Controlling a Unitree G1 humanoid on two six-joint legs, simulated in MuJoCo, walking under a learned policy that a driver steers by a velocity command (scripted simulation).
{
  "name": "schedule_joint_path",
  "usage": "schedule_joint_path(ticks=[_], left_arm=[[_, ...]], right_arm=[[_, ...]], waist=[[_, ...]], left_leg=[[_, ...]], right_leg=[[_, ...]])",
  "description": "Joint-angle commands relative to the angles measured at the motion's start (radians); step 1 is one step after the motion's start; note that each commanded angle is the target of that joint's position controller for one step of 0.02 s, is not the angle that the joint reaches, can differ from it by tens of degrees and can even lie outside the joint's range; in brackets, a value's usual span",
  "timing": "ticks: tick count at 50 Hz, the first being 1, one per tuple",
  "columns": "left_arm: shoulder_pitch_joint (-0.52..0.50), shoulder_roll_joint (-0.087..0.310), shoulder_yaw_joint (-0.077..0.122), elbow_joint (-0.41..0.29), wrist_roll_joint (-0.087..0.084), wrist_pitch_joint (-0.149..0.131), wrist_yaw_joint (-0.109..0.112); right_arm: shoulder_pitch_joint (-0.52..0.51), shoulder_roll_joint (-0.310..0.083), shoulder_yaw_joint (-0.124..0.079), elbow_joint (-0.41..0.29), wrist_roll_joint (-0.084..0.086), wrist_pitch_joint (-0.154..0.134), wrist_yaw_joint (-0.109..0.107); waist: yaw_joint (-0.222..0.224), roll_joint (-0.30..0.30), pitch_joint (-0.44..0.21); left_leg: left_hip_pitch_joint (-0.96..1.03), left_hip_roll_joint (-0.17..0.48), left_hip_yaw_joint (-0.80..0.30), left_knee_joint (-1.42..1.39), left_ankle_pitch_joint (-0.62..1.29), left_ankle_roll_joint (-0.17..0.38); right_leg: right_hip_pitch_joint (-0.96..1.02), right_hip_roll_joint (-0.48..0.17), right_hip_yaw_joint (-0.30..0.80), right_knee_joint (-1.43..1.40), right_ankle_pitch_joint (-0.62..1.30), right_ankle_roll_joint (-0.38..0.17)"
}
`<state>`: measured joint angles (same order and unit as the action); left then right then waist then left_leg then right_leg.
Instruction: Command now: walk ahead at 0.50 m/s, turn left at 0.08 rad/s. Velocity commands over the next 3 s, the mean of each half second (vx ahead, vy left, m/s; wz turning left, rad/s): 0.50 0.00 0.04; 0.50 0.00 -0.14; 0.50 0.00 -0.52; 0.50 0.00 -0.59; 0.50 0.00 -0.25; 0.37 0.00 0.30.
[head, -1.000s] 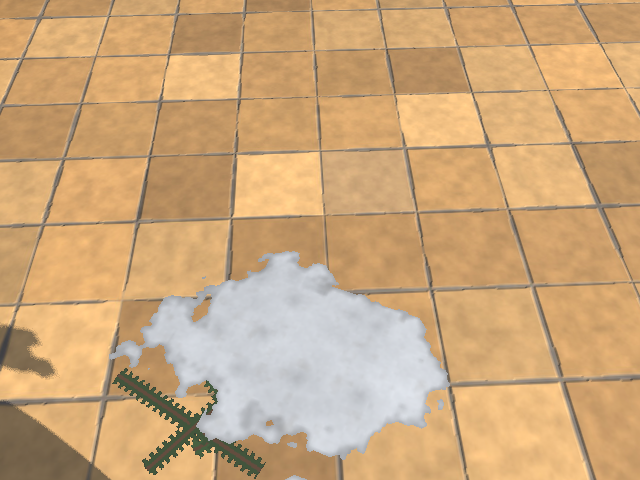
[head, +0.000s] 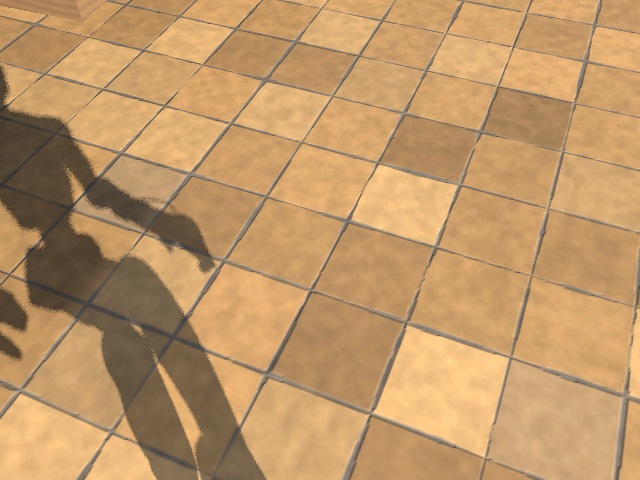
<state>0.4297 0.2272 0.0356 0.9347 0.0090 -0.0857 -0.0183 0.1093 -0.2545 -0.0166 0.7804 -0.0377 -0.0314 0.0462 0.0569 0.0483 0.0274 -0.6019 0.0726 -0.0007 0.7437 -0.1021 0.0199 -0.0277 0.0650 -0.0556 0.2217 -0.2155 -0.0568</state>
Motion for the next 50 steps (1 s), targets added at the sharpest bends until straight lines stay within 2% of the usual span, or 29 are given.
schedule_joint_path(ticks=[1,3,5,6,7,8,9,10,11,12,14,17,22,25,29,32,33,34,35,36,37,38,39,40,41,42,44,46,50], left_arm=[[0.022,0.157,0.031,-0.031,0.001,-0.011,0.003],[0.035,0.164,0.032,-0.017,0.005,-0.005,0.008],[0.026,0.175,0.034,-0.007,0.006,0.003,0.013],[0.018,0.177,0.034,-0.002,0.003,0.008,0.015],[0.022,0.158,0.027,-0.003,0.0,0.01,0.016],[0.005,0.115,0.012,-0.047,-0.001,0.007,0.015],[0.109,0.041,0.001,-0.06,-0.019,0.01,0.013],[0.022,0.156,0.03,-0.047,0.01,0.021,0.021],[-0.04,0.14,0.03,-0.067,0.007,0.016,0.012],[-0.059,0.116,0.024,-0.066,0.003,0.014,0.007],[-0.038,0.092,0.021,-0.047,0.022,0.037,-0.003],[-0.079,0.078,0.022,-0.056,0.029,0.056,-0.017],[-0.281,0.068,0.015,-0.119,0.025,0.058,-0.02],[-0.38,0.054,0.004,-0.148,0.02,0.054,-0.02],[-0.469,0.066,0.001,-0.183,0.018,0.047,-0.015],[-0.428,0.082,0.008,-0.18,0.018,0.036,-0.008],[-0.349,0.094,0.016,-0.155,0.019,0.031,0.0],[-0.196,0.109,0.028,-0.102,0.024,0.022,0.008],[-0.012,0.165,0.048,-0.05,0.044,0.012,0.02],[0.093,0.286,0.08,-0.038,0.062,0.012,0.026],[0.036,0.256,0.075,-0.036,0.017,0.026,0.014],[-0.083,0.211,0.064,-0.049,-0.002,0.031,0.01],[-0.147,0.143,0.047,-0.059,-0.002,0.028,0.005],[-0.173,0.112,0.038,-0.054,-0.001,0.023,0.005],[-0.177,0.089,0.031,-0.04,-0.004,0.018,0.008],[-0.165,0.085,0.029,-0.03,-0.003,0.012,0.009],[-0.12,0.112,0.038,-0.01,-0.008,0.001,0.011],[-0.093,0.137,0.045,-0.003,-0.009,0.001,0.014],[-0.022,0.135,0.048,0.007,-0.006,0.008,0.013]], right_arm=[[-0.114,-0.044,0.002,-0.086,0.007,-0.016,-0.002],[-0.13,-0.058,-0.002,-0.094,0.008,-0.019,-0.008],[-0.082,-0.071,-0.01,-0.081,0.002,-0.025,-0.016],[0.016,-0.081,-0.018,-0.046,-0.004,-0.032,-0.022],[0.168,-0.116,-0.034,0.008,-0.016,-0.043,-0.032],[0.353,-0.197,-0.056,0.034,-0.036,-0.049,-0.046],[0.364,-0.277,-0.078,0.046,-0.02,-0.036,-0.049],[0.301,-0.203,-0.068,0.04,0.018,-0.027,-0.045],[0.214,-0.147,-0.051,0.031,0.022,-0.03,-0.041],[0.171,-0.105,-0.041,0.032,0.018,-0.037,-0.036],[0.149,-0.072,-0.032,0.047,0.022,-0.05,-0.041],[0.203,-0.093,-0.039,0.086,0.032,-0.07,-0.042],[0.288,-0.088,-0.038,0.139,0.032,-0.067,-0.042],[0.336,-0.095,-0.039,0.167,0.029,-0.067,-0.043],[0.392,-0.102,-0.039,0.207,0.019,-0.061,-0.052],[0.367,-0.119,-0.044,0.221,0.014,-0.058,-0.061],[0.353,-0.129,-0.046,0.224,0.013,-0.056,-0.063],[0.335,-0.13,-0.046,0.225,0.016,-0.051,-0.061],[0.332,-0.11,-0.038,0.209,0.023,-0.053,-0.06],[0.431,-0.008,-0.016,0.179,0.06,-0.055,-0.049],[0.406,-0.086,-0.04,0.192,0.029,-0.055,-0.049],[0.321,-0.099,-0.049,0.166,0.019,-0.054,-0.047],[0.261,-0.085,-0.044,0.15,0.015,-0.062,-0.041],[0.24,-0.064,-0.043,0.147,0.012,-0.059,-0.039],[0.247,-0.052,-0.04,0.145,-0.003,-0.047,-0.036],[0.255,-0.037,-0.038,0.147,-0.008,-0.036,-0.031],[0.224,-0.028,-0.036,0.128,-0.01,-0.023,-0.025],[0.135,-0.034,-0.035,0.093,-0.007,-0.016,-0.025],[-0.045,-0.034,-0.03,0.027,0.004,-0.015,-0.025]], waist=[[-0.001,-0.132,0.03],[-0.005,-0.134,0.035],[-0.037,-0.134,0.016],[-0.085,-0.114,-0.03],[-0.141,-0.078,-0.121],[-0.21,0.041,-0.254],[-0.151,0.249,-0.322],[-0.149,0.06,-0.201],[-0.113,0.037,-0.086],[-0.086,0.012,-0.04],[-0.04,0.036,-0.013],[-0.027,0.016,-0.005],[-0.063,0.002,0.052],[-0.089,0.007,0.063],[-0.111,0.012,0.081],[-0.072,0.02,0.061],[-0.036,0.026,0.018],[0.032,0.002,-0.062],[0.095,-0.041,-0.172],[0.069,-0.263,-0.313],[0.05,-0.207,-0.314],[-0.003,-0.149,-0.143],[-0.017,-0.091,-0.055],[-0.046,-0.089,-0.005],[-0.074,-0.108,0.012],[-0.086,-0.111,0.002],[-0.092,-0.101,0.0],[-0.081,-0.1,0.028],[-0.026,-0.106,0.052]], left_leg=[[0.071,-0.027,0.06,-0.112,0.043,0.005],[0.091,-0.036,0.061,-0.153,0.005,0.027],[0.181,-0.067,0.07,-0.207,-0.06,0.057],[0.31,-0.096,0.082,-0.271,-0.053,0.078],[0.525,-0.08,0.054,-0.296,-0.046,0.109],[0.765,0.166,-0.213,-0.317,-0.138,0.167],[0.926,0.377,-0.641,-0.443,-0.183,0.29],[0.825,0.319,-0.594,-0.464,-0.234,0.267],[0.701,0.271,-0.452,-0.485,-0.176,0.243],[0.603,0.221,-0.354,-0.521,-0.076,0.217],[0.495,0.151,-0.229,-0.567,0.022,0.177],[0.484,0.133,-0.164,-0.607,0.122,0.192],[0.524,0.105,-0.094,-0.645,0.163,0.19],[0.557,0.1,-0.061,-0.635,0.235,0.18],[0.668,0.135,-0.056,-0.596,0.325,0.177],[0.719,0.153,-0.037,-0.495,0.553,0.156],[0.718,0.145,-0.023,-0.398,0.691,0.142],[0.683,0.11,0.01,-0.221,0.734,0.124],[0.508,0.068,0.036,0.024,0.522,0.105],[0.153,-0.101,0.099,0.426,-0.04,0.052],[0.032,-0.142,-0.037,0.552,-0.399,0.064],[-0.034,-0.069,-0.053,0.567,-0.317,0.071],[-0.027,-0.03,-0.043,0.511,-0.24,0.069],[0.009,0.001,-0.038,0.444,-0.202,0.062],[0.061,0.018,-0.034,0.392,-0.183,0.046],[0.097,0.018,-0.026,0.365,-0.173,0.03],[0.092,0.018,-0.007,0.311,-0.15,0.0],[0.039,0.026,0.005,0.223,-0.09,-0.03],[-0.006,0.014,0.01,0.014,0.045,-0.063]], right_leg=[[-0.046,-0.252,0.123,-0.061,0.385,-0.118],[0.004,-0.282,0.133,-0.028,0.435,-0.112],[0.039,-0.291,0.124,0.062,0.583,-0.098],[0.035,-0.269,0.096,0.186,0.682,-0.083],[-0.045,-0.225,0.058,0.369,0.646,-0.062],[-0.234,-0.17,0.01,0.669,0.309,-0.039],[-0.549,-0.001,-0.005,0.961,-0.325,-0.012],[-0.638,-0.063,0.096,1.014,-0.282,-0.024],[-0.645,-0.1,0.104,0.988,-0.189,-0.029],[-0.602,-0.13,0.1,0.936,-0.132,-0.024],[-0.516,-0.156,0.087,0.872,-0.09,0.0],[-0.537,-0.16,0.063,0.834,-0.027,0.026],[-0.648,-0.179,0.034,0.645,0.136,0.057],[-0.62,-0.158,0.005,0.509,0.202,0.051],[-0.613,-0.132,-0.01,0.401,0.18,0.015],[-0.506,-0.09,-0.029,0.338,0.077,-0.033],[-0.397,-0.056,-0.042,0.317,0.043,-0.051],[-0.213,-0.026,-0.058,0.252,0.074,-0.076],[0.059,-0.135,0.059,0.246,0.05,-0.118],[0.354,-0.446,0.539,0.179,-0.067,-0.243],[0.316,-0.468,0.754,0.055,-0.047,-0.27],[0.176,-0.426,0.59,0.051,-0.088,-0.246],[0.046,-0.38,0.485,0.014,-0.03,-0.226],[-0.042,-0.326,0.403,-0.014,0.033,-0.194],[-0.111,-0.283,0.344,-0.035,0.099,-0.172],[-0.139,-0.263,0.31,-0.044,0.149,-0.171],[-0.158,-0.244,0.28,-0.058,0.219,-0.19],[-0.168,-0.231,0.271,-0.085,0.19,-0.2],[-0.13,-0.206,0.275,-0.082,0.2,-0.18]])
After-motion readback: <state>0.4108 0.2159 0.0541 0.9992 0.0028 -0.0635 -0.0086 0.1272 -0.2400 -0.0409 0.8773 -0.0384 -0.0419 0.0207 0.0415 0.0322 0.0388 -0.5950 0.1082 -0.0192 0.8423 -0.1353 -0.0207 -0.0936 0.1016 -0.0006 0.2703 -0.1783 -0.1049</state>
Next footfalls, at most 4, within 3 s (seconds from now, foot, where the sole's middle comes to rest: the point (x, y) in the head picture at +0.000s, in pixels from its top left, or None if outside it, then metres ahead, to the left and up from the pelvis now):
0.14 left None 0.23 0.11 -0.78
0.70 right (394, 456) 0.53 -0.07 -0.78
1.22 left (324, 330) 0.83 0.09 -0.78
1.74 right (448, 282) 0.98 -0.21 -0.78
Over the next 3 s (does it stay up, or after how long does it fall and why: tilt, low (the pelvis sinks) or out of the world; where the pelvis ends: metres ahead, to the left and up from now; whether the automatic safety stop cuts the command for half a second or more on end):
stays up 1.36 -0.52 0.00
